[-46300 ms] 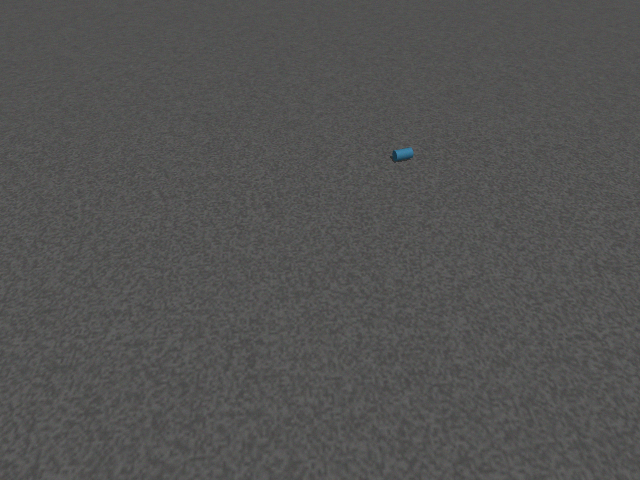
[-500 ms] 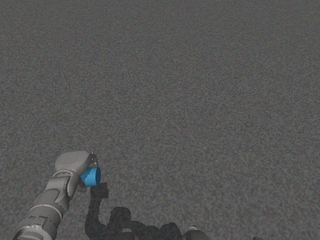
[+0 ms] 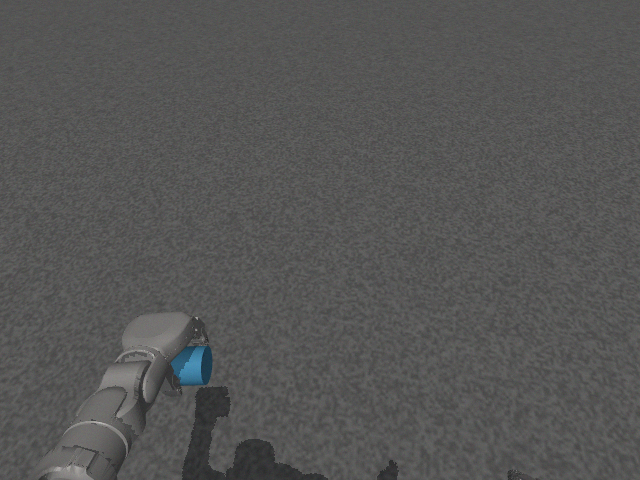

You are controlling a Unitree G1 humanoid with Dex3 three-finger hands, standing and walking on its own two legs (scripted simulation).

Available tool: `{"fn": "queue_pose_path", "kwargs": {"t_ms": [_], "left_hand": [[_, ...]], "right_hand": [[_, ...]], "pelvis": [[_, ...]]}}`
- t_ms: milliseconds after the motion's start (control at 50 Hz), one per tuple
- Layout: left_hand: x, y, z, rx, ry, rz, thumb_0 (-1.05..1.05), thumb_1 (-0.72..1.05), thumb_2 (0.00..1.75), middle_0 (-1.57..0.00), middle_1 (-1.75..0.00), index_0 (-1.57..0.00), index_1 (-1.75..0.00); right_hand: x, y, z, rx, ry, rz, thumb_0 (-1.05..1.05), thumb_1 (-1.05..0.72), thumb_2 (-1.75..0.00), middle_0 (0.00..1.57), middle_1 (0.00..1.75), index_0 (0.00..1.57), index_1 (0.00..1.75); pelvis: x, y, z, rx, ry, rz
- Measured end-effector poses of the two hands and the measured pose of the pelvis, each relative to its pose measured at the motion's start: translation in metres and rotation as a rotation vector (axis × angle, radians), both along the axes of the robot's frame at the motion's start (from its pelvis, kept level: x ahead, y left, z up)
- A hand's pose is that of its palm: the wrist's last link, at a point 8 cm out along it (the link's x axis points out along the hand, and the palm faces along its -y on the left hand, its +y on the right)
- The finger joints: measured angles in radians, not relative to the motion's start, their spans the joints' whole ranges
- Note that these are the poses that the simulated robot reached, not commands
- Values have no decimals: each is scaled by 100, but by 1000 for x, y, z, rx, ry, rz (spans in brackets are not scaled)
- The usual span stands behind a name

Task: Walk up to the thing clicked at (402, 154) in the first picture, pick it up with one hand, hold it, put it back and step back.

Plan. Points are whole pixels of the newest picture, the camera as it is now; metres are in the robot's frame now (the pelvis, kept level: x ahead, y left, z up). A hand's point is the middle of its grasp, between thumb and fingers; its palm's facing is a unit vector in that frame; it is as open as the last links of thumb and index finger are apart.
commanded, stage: hold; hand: left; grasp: from above
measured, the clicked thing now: (176, 365) +0.32 +0.23 -0.10
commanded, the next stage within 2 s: crouch in 1.68 s
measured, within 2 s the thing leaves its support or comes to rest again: neither
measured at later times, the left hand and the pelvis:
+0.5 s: hand (166, 364) +0.30 +0.22 -0.04, palm faces -0.47 -0.04 -0.88, open 8.2 cm; pelvis +0.00 +0.00 +0.01, yaw +0 degrees
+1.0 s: hand (164, 371) +0.28 +0.21 -0.02, palm faces -0.46 -0.04 -0.89, open 8.2 cm; pelvis -0.01 -0.01 +0.02, yaw -1 degrees
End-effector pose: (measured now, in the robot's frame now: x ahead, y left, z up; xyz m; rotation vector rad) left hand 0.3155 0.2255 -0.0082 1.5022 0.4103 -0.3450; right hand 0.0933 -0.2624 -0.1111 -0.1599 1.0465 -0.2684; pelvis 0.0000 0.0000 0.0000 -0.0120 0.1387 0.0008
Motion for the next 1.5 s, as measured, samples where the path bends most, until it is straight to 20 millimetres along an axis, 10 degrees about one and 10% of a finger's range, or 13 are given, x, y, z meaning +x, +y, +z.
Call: {"fn": "queue_pose_path", "kwargs": {"t_ms": [1500], "left_hand": [[-34, -15, 53, -18, -2, -52, -2, 31, 13, -85, -27, -90, -24]], "right_hand": [[33, 5, 31, 27, -122, 54, 1, -91, -90, 20, 30, 20, 30]], "pelvis": [[-13, -8, 23, 17, -137, -10]]}}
